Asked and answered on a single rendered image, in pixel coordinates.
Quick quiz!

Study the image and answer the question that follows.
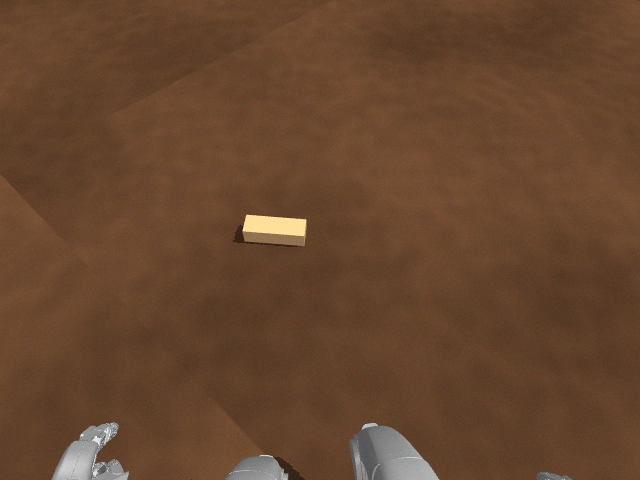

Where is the carton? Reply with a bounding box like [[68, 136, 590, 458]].
[[242, 215, 306, 246]]

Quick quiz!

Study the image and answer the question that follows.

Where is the left robot hand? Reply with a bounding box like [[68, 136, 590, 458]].
[[51, 422, 129, 480]]

